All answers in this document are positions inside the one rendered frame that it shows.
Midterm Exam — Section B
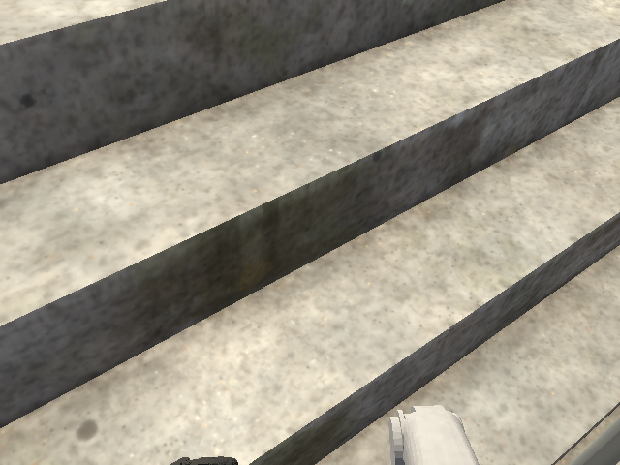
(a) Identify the robot right thigh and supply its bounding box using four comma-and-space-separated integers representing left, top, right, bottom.
388, 405, 480, 465

